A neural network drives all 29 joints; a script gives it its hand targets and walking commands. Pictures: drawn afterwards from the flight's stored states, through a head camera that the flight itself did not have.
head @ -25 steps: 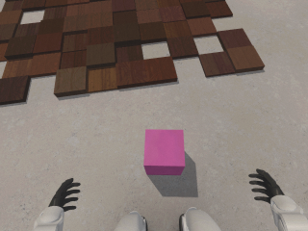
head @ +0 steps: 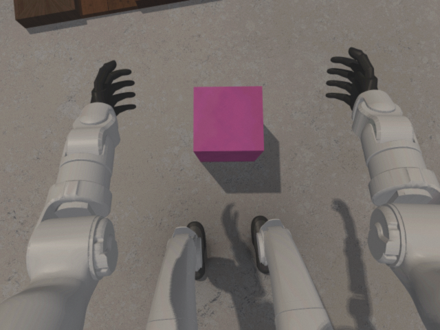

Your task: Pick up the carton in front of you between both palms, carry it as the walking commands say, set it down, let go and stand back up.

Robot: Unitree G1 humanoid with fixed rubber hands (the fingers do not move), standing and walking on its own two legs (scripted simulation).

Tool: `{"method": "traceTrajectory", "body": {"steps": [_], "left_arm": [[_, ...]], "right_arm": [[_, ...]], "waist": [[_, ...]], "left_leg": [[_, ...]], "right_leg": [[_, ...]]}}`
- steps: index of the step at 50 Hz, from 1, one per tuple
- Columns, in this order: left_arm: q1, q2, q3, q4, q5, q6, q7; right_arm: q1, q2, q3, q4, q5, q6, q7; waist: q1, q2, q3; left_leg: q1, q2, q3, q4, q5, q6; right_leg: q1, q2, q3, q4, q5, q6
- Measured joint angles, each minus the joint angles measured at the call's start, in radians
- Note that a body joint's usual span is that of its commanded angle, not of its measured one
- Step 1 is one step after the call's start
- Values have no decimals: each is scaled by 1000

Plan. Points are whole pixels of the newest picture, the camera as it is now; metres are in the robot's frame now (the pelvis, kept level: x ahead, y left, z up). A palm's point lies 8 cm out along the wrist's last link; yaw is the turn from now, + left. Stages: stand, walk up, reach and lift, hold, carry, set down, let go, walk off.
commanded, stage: reach and lift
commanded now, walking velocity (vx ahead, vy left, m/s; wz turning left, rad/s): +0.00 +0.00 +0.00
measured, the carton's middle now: (227, 128) +0.54 -0.03 -0.55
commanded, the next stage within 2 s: none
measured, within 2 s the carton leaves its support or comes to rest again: neither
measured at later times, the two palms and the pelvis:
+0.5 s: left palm (142, 88) +0.56 +0.16 -0.19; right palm (316, 82) +0.54 -0.21 -0.18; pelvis +0.02 -0.01 -0.05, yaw +0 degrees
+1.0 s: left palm (166, 120) +0.55 +0.16 -0.42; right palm (289, 117) +0.53 -0.21 -0.42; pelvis -0.02 +0.00 -0.26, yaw +0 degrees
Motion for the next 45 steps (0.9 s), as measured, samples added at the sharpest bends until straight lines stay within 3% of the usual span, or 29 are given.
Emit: {"method": "traceTrajectory", "body": {"steps": [11, 19, 25, 30, 39, 45], "left_arm": [[-313, -2, 130, 95, 102, -75, -16], [-284, -28, 195, 72, 159, -153, -29], [-233, -45, 212, 90, 168, -193, -21], [-243, -31, 179, 118, 132, -200, 1], [-354, 39, 10, 119, -36, -182, 60], [-448, 69, -56, 154, -97, -155, 79]], "right_arm": [[-280, 44, -116, 29, -73, -59, -32], [-255, 114, -157, -23, -126, -127, -40], [-212, 147, -179, 1, -150, -166, -41], [-221, 123, -154, 36, -121, -176, -48], [-323, 2, -10, 62, 47, -167, -76], [-414, -46, 46, 105, 116, -146, -86]], "waist": [[-11, -4, 1], [-14, 0, -60], [-16, 2, -134], [-21, 3, -140], [-22, 7, -10], [-20, 5, 98]], "left_leg": [[-213, -1, -9, -1, 30, -8], [-307, -6, -17, 8, 10, -13], [-446, -17, -32, 141, -53, -21], [-598, -28, -32, 340, -126, -22], [-835, -52, -23, 710, -215, -21], [-921, -61, -22, 881, -232, -25]], "right_leg": [[-217, 10, 4, 3, 30, -4], [-313, 17, 11, 14, 10, -5], [-452, 25, 17, 145, -49, -1], [-604, 30, 22, 342, -122, 8], [-838, 37, 37, 711, -211, 32], [-921, 42, 36, 879, -228, 41]]}}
